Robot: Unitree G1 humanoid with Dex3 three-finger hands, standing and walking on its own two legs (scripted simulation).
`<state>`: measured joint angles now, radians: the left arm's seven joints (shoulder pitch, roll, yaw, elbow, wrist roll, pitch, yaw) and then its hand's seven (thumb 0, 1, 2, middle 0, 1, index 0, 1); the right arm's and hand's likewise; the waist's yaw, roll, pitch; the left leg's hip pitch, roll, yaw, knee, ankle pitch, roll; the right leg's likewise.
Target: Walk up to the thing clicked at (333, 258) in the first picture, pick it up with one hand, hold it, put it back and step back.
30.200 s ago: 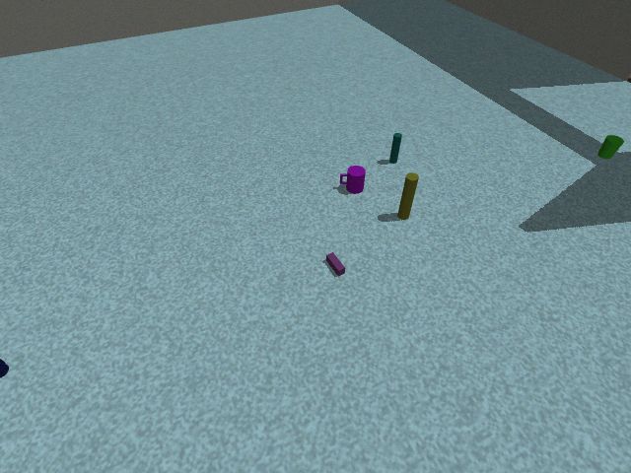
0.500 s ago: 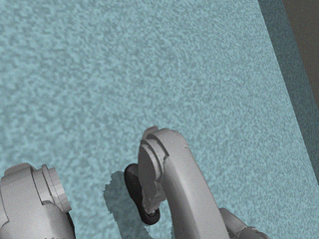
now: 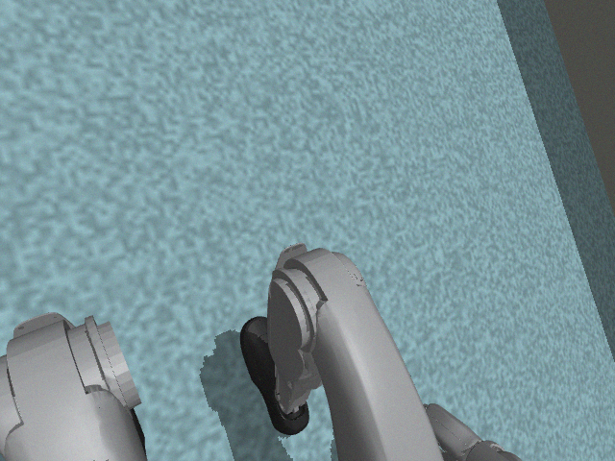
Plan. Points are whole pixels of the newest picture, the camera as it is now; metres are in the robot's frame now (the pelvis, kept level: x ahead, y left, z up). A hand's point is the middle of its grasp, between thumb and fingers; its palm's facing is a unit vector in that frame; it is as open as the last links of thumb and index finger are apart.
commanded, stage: settle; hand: left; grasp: from above
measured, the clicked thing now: out of the picture +0.43 +0.35 -0.28
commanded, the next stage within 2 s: lift in 0.74 s
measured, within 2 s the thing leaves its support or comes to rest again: leaves its support in 0.08 s
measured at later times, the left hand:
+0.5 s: hand out of the picture +0.41 +0.36 -0.16, palm faces -0.43 -0.12 -0.89, open 6.2 cm
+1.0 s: hand out of the picture +0.40 +0.36 -0.10, palm faces -0.43 -0.11 -0.90, open 6.2 cm
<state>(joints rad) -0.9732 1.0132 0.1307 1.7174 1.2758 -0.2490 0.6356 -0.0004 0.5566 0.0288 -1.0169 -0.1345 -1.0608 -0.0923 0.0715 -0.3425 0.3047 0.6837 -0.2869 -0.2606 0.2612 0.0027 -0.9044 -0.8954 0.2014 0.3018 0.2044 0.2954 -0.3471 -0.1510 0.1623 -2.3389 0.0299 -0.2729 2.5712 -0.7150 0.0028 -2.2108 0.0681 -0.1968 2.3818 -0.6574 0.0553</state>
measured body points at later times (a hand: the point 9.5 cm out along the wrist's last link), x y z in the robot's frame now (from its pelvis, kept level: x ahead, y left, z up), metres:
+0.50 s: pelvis +0.00 -0.01 +0.02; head +0.23 +0.10 +0.39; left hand +0.43 +0.36 -0.11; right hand +0.11 -0.26 -0.08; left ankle +0.06 +0.13 -0.27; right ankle +0.12 -0.12 -0.27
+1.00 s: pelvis +0.00 -0.01 +0.04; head +0.21 +0.09 +0.42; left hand +0.42 +0.36 -0.05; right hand +0.09 -0.27 -0.06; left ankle +0.06 +0.13 -0.27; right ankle +0.12 -0.12 -0.27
